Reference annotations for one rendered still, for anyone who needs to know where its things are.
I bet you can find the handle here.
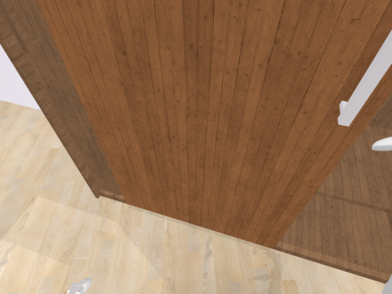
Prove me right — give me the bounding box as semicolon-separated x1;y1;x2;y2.
0;0;35;54
337;30;392;126

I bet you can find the right robot hand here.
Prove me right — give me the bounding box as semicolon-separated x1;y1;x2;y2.
372;137;392;151

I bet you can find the left robot hand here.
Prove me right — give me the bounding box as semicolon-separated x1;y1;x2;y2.
67;278;92;294

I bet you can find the wardrobe door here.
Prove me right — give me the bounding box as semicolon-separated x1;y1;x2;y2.
1;0;122;195
36;0;392;249

